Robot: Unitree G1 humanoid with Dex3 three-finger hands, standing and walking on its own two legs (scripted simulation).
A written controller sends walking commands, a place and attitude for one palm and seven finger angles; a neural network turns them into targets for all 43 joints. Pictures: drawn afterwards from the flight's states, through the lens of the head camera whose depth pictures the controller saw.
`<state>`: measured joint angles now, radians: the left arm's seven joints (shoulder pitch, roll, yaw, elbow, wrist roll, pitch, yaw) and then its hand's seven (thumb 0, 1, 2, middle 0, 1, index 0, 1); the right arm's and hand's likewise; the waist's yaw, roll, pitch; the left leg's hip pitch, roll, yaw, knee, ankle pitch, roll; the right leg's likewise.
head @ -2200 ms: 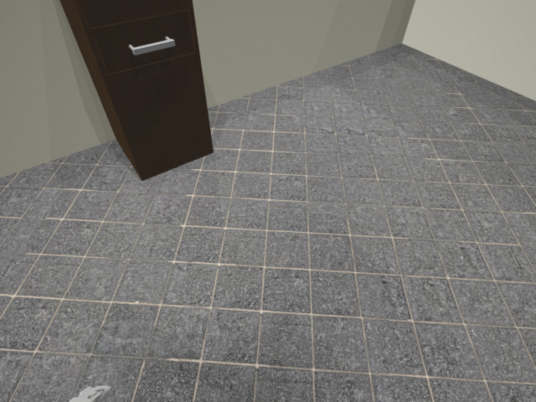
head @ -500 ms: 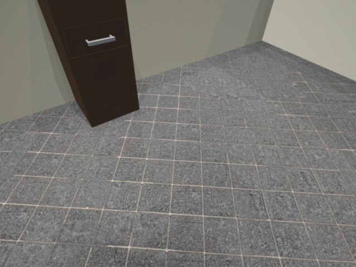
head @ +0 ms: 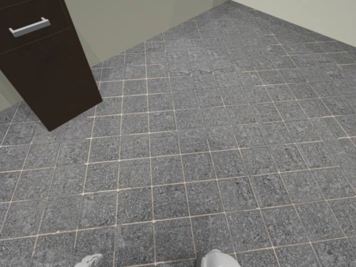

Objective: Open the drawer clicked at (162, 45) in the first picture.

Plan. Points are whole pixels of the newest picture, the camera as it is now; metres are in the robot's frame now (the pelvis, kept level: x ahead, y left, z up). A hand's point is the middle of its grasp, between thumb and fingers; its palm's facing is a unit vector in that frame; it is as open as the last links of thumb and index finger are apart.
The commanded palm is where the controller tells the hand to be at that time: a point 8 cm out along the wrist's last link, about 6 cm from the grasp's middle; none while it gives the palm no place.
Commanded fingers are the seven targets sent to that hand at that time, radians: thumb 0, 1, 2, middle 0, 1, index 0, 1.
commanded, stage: walk to a spot facing it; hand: left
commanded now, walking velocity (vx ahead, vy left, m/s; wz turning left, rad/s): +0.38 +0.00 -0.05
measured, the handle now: (29, 26) +1.14 +0.74 -0.06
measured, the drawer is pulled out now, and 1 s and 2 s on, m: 0.00 0.00 0.00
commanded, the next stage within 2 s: turn to face it in 1.28 s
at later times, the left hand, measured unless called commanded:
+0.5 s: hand (106, 261) +0.16 +0.19 -0.18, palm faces +0.12 -0.99 -0.10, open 7.4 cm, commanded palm none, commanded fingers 0.00 0.90 0.90 -0.20 -0.30 -0.20 -0.30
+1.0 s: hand (130, 128) +0.58 +0.19 -0.15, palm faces -0.13 -0.98 -0.17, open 7.4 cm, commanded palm none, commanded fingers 0.00 0.90 0.90 -0.20 -0.30 -0.20 -0.30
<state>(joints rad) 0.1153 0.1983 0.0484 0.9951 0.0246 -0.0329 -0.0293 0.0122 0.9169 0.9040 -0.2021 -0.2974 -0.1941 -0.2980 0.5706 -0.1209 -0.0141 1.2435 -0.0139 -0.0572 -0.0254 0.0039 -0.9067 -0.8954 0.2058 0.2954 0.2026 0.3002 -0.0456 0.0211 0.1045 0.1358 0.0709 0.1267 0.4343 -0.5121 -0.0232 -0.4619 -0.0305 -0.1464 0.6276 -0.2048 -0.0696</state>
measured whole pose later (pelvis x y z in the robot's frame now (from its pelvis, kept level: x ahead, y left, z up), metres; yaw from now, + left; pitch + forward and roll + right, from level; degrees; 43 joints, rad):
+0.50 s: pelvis +0.23 +0.04 +0.01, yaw +1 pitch -1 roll -2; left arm 0.40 0.17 0.04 1.13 0.02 -0.05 0.00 0.01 0.91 0.90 -0.20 -0.30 -0.20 -0.30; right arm 0.14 -0.16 -0.05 1.00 -0.03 -0.07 0.02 0.00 -0.92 -0.90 0.20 0.29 0.20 0.30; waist 0.04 -0.05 0.04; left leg -0.40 0.09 0.16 0.66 -0.26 0.05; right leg -0.13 -0.05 -0.14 0.70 -0.46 0.00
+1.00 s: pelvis +0.45 +0.03 +0.01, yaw -5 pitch -1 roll +0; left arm 0.10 0.16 0.05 1.02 0.03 -0.02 -0.02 0.01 0.91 0.90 -0.20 -0.30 -0.19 -0.30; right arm 0.52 -0.09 -0.03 1.20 -0.02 -0.06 -0.02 0.00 -0.91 -0.90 0.20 0.30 0.20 0.30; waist -0.06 0.02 0.07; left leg 0.13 0.06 0.29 0.40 -0.48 -0.02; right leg -0.46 -0.04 -0.16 0.63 -0.20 -0.06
